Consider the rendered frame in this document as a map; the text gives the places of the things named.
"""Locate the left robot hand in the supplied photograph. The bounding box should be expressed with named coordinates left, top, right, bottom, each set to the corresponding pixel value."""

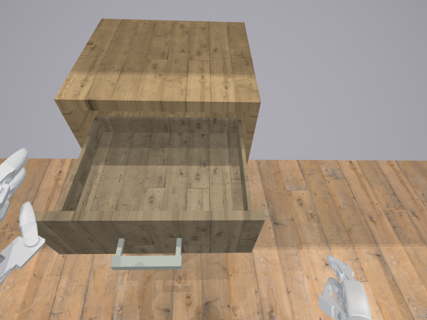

left=0, top=148, right=45, bottom=285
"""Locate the drawer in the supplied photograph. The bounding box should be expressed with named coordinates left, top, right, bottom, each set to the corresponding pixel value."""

left=17, top=116, right=265, bottom=254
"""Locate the right robot hand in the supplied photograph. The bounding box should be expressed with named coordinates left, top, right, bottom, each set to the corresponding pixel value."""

left=318, top=255, right=372, bottom=320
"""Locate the handle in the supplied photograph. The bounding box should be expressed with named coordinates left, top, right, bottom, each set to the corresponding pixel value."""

left=110, top=238, right=182, bottom=270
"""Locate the cabinet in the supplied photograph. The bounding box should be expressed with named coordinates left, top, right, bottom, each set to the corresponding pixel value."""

left=54, top=19, right=261, bottom=165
